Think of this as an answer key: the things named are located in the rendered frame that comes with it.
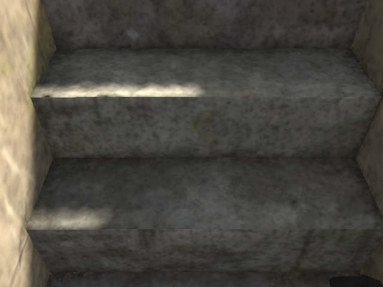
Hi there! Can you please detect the robot right hand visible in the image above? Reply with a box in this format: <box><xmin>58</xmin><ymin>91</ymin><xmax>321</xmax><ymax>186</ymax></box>
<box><xmin>329</xmin><ymin>274</ymin><xmax>383</xmax><ymax>287</ymax></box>

